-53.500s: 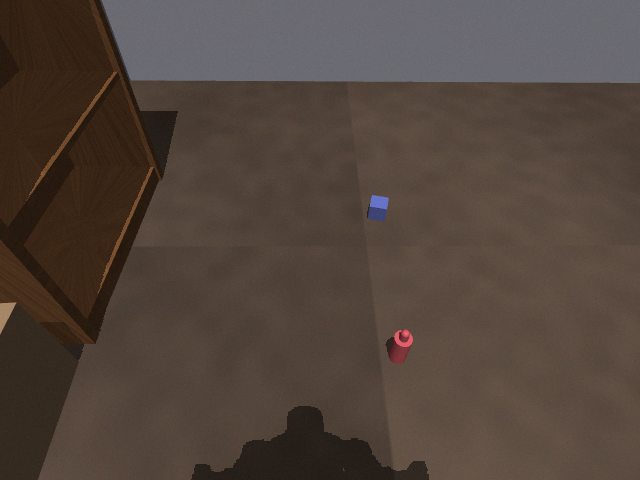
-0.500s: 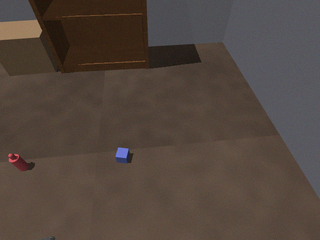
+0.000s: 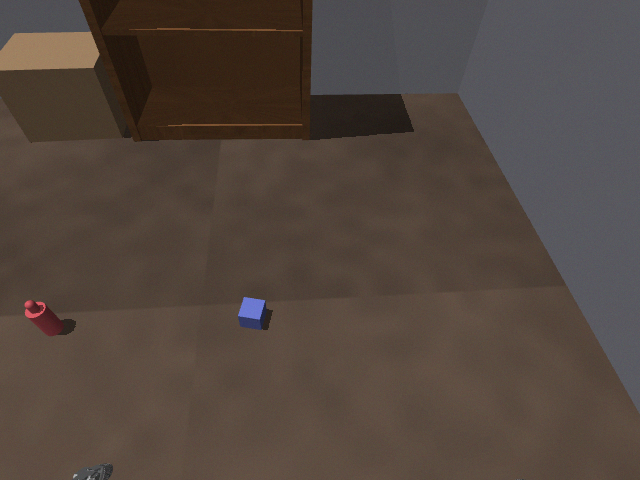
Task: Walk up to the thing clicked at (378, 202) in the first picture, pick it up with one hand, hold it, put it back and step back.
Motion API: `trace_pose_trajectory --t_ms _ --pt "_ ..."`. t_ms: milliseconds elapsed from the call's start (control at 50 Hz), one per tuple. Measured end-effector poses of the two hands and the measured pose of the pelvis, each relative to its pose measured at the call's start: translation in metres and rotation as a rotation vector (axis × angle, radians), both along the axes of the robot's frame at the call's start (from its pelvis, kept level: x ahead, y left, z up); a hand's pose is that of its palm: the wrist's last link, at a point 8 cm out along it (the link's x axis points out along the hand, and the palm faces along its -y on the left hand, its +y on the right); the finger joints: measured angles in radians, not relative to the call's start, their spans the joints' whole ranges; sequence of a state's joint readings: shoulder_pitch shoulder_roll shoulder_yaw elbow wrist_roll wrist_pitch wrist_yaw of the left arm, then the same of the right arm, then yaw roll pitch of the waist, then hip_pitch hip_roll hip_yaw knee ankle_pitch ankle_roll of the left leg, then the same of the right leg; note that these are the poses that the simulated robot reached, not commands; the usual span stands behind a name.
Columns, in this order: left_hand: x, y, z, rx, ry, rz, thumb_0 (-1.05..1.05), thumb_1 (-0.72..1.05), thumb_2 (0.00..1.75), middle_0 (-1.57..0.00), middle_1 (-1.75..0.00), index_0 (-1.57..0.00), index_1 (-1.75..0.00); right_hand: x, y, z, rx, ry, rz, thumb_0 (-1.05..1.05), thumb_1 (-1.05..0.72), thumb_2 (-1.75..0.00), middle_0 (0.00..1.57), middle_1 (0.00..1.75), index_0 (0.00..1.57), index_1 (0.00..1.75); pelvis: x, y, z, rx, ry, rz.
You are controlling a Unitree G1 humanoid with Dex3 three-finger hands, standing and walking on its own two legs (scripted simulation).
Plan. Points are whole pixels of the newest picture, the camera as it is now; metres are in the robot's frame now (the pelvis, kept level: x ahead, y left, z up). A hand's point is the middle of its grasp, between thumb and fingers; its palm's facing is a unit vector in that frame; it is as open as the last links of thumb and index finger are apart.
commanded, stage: walk up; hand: left
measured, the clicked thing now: (252, 313) +0.73 +0.21 -0.74
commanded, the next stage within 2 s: stand in 0.12 s
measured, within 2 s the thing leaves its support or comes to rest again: neither
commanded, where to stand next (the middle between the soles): +0.35 -0.03 m, yaw -1 degrees
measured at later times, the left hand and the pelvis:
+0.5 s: hand out of the picture +0.06 +0.23 -0.15, palm faces -0.01 -0.94 -0.34, open 7.4 cm; pelvis +0.00 -0.02 +0.01, yaw +0 degrees
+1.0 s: hand out of the picture +0.07 +0.23 -0.15, palm faces -0.03 -0.94 -0.34, open 7.4 cm; pelvis -0.01 -0.03 +0.01, yaw +0 degrees
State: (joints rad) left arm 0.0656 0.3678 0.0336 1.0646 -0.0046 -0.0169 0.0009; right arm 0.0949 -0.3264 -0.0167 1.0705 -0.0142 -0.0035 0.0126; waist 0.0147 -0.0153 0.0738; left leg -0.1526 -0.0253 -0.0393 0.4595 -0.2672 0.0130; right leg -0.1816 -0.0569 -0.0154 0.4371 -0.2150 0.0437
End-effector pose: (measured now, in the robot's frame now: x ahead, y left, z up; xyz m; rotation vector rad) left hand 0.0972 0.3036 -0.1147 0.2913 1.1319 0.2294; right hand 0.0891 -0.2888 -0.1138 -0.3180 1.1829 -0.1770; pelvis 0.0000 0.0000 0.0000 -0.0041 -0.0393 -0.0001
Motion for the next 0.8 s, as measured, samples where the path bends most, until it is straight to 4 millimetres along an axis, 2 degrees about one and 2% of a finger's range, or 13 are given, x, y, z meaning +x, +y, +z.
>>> trace_pose_trajectory --t_ms 160,280,500,800 --pt "-0.011 -0.006 0.002 -0.001 0.027 0.005 0.01 0.9 0.9 -0.2 -0.3 -0.2 -0.3 0.017 -0.003 0.005 0.006 -0.037 0.012 0.0 -0.91 -0.89 0.21 0.3 0.2 0.3 0.001 -0.004 0.003 0.004 -0.004 0.004" --pt "-0.026 -0.015 0.001 -0.008 0.077 0.001 0.01 0.9 0.9 -0.2 -0.3 -0.2 -0.3 0.017 -0.01 0.007 0.01 -0.045 0.008 0.0 -0.91 -0.89 0.21 0.3 0.2 0.3 0.0 -0.009 0.006 0.006 -0.006 0.002" --pt "-0.042 -0.026 0.002 -0.006 0.121 -0.007 0.01 0.9 0.9 -0.2 -0.3 -0.2 -0.3 -0.01 -0.025 0.002 0.008 0.019 -0.014 0.0 -0.91 -0.89 0.21 0.3 0.2 0.3 -0.004 -0.019 0.008 0.007 -0.004 -0.001" --pt "-0.038 -0.032 0.005 0.003 0.106 -0.026 0.01 0.9 0.9 -0.2 -0.3 -0.2 -0.3 -0.042 -0.036 -0.003 0.009 0.078 -0.036 0.0 -0.91 -0.89 0.21 0.3 0.2 0.3 -0.009 -0.028 0.007 0.006 0.003 -0.004"
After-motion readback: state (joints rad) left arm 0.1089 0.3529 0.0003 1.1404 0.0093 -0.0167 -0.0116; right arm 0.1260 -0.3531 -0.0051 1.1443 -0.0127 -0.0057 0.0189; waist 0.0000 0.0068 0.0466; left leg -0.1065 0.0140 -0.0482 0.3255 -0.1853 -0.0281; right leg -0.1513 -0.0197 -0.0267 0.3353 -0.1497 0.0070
